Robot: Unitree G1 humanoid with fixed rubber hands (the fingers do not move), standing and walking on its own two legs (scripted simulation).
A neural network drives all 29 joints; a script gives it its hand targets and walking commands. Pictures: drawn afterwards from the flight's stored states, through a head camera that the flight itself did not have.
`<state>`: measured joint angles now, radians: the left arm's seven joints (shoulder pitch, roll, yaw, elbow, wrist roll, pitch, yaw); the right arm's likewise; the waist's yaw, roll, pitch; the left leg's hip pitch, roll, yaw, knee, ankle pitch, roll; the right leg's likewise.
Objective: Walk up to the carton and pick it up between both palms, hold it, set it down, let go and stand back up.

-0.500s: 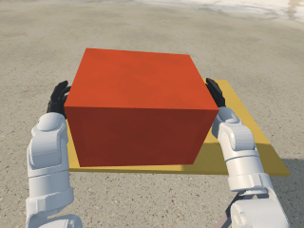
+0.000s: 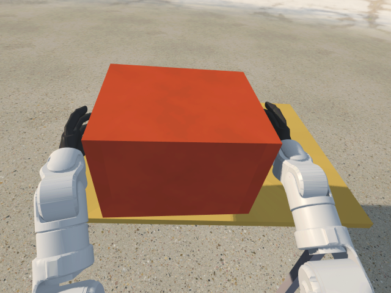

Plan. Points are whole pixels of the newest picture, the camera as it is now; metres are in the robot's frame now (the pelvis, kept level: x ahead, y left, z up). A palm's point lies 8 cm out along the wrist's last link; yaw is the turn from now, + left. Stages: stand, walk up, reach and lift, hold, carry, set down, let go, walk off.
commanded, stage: hold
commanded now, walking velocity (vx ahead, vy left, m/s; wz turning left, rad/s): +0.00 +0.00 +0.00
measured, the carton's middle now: (179, 138) +0.39 +0.02 +0.18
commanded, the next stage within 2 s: none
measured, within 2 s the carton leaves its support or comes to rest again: neither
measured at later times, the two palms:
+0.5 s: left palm (72, 151) +0.32 +0.21 +0.20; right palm (278, 142) +0.34 -0.18 +0.20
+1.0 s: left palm (73, 153) +0.32 +0.21 +0.19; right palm (277, 143) +0.34 -0.18 +0.20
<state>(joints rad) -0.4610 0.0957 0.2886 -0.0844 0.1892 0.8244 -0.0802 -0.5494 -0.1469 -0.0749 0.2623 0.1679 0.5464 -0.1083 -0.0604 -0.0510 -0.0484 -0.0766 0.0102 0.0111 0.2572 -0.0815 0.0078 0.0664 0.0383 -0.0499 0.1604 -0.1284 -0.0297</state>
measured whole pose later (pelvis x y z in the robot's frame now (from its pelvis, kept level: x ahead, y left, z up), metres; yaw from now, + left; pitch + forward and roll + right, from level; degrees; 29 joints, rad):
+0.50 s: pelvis -0.01 +0.00 +0.00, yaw +0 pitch -6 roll -1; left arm -0.48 0.09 0.28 -0.06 0.20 0.83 -0.07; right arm -0.58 -0.15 -0.10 0.32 0.16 0.53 -0.08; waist -0.05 -0.05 -0.05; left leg -0.09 0.01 0.01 0.26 -0.07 0.01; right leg 0.04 0.04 -0.05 0.18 -0.13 -0.03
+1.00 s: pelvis +0.00 +0.00 +0.00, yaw +0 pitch -6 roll -1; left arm -0.44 0.10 0.28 -0.10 0.19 0.83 -0.08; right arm -0.55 -0.14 -0.08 0.27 0.17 0.54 -0.10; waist -0.06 -0.05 -0.05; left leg -0.08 0.01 0.01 0.26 -0.08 0.01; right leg 0.06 0.04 -0.05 0.17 -0.13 -0.03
